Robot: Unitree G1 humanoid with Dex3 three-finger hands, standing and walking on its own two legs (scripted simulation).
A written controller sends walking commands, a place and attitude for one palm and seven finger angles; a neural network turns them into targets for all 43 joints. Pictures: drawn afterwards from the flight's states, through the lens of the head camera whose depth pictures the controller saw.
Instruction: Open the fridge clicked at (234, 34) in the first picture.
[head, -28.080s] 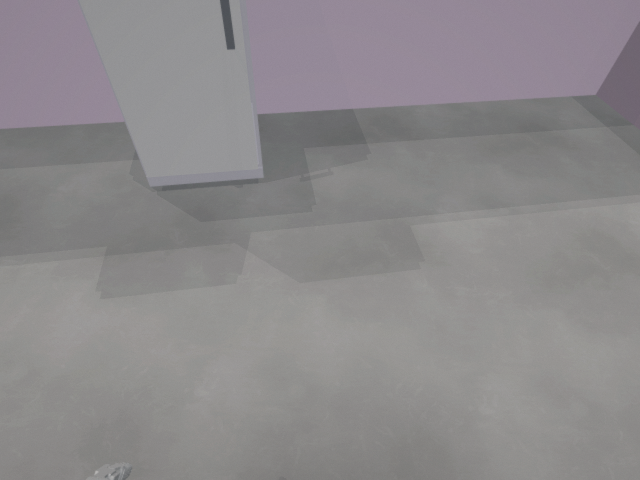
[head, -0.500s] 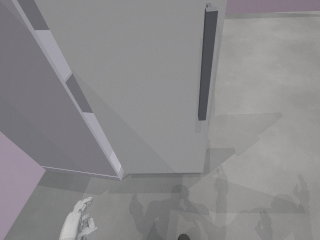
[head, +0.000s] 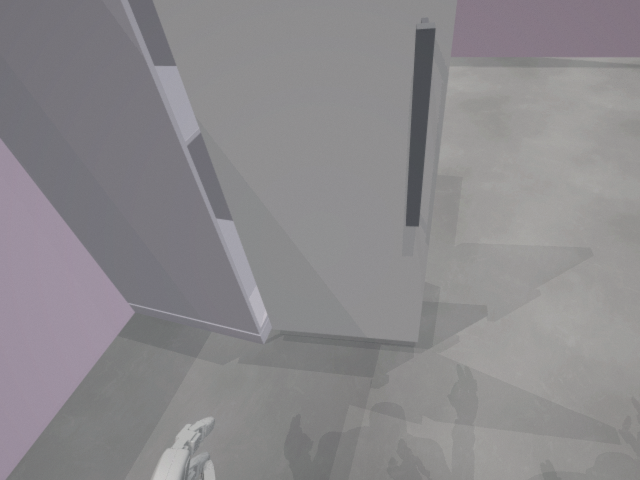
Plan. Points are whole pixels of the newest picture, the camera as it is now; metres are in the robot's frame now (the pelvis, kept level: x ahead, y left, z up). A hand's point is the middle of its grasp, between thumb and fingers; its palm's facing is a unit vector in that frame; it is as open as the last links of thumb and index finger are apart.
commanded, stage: stop stepping back and stand still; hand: right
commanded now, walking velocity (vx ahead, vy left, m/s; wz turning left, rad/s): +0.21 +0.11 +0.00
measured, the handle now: (417, 136) +0.69 -0.12 +0.09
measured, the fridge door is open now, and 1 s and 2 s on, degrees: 81 81 81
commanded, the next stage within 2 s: let the arm hang, fingers relaxed in 0.84 s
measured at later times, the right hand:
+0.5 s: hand out of the picture +0.16 -0.32 +0.17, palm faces +0.46 +0.74 -0.49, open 7.4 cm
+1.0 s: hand out of the picture +0.18 -0.35 +0.11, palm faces +0.33 +0.78 -0.52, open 7.4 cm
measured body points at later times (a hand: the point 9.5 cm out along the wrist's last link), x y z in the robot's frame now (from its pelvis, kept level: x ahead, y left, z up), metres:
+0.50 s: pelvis -0.03 -0.05 -0.01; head -0.03 -0.06 +0.43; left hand +0.13 +0.16 -0.10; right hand +0.13 -0.35 +0.20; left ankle -0.02 +0.05 -0.74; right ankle +0.01 -0.18 -0.74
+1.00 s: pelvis -0.02 -0.07 -0.01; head -0.01 -0.07 +0.44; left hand +0.17 +0.16 -0.09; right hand +0.16 -0.39 +0.14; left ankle -0.02 +0.05 -0.74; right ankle -0.01 -0.17 -0.74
